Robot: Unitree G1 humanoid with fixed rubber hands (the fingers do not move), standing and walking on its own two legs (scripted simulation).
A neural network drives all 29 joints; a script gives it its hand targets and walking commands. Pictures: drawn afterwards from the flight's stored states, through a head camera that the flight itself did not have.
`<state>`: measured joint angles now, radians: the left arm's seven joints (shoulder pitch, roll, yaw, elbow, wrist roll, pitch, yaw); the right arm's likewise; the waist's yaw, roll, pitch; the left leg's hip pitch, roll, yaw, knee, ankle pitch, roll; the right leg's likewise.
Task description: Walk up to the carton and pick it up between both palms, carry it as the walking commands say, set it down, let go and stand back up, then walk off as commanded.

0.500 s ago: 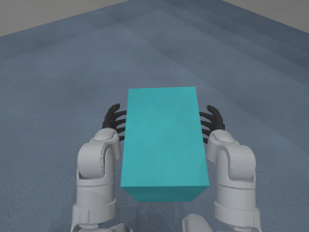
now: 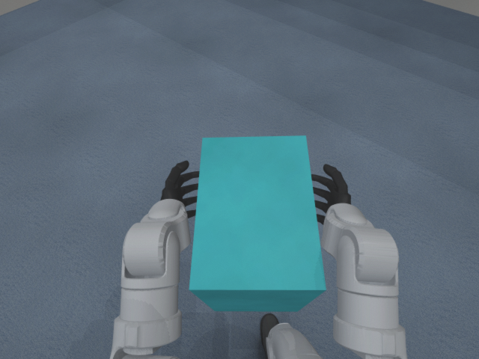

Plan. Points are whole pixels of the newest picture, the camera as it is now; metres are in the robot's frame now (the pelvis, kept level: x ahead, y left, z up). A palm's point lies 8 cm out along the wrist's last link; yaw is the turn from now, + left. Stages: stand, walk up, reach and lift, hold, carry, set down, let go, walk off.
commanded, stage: carry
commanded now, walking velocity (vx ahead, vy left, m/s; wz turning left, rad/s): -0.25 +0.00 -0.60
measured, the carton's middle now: (255, 233) +0.31 -0.01 +0.01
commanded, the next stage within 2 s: none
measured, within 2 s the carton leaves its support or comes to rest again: neither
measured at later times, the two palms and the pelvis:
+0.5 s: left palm (308, 345) +0.14 -0.06 +0.08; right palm out of the picture +0.05 -0.29 +0.06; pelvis -0.19 -0.07 +0.00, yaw -19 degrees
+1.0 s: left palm out of the picture -0.04 -0.10 +0.10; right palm out of the picture -0.18 -0.30 +0.11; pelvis -0.36 -0.03 +0.00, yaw -34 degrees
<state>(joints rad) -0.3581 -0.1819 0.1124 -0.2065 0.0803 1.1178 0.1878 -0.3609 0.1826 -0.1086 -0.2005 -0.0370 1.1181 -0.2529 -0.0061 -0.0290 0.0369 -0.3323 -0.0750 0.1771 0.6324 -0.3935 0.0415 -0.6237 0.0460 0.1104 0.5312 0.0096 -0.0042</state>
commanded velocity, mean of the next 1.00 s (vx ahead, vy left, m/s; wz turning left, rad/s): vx -0.25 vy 0.00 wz -0.60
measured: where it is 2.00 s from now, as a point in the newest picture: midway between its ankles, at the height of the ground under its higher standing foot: outside the picture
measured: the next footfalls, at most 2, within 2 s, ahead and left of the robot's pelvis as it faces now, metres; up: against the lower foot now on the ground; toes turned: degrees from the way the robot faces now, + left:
right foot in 0.42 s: -0.19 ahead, -0.23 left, +0.00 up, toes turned -17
left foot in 0.72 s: -0.21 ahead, -0.01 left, +0.00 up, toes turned -14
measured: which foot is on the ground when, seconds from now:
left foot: down 0.00-0.44, up 0.46-0.70, down 0.72-1.00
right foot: up 0.00-0.40, down 0.42-0.74, up 0.76-1.00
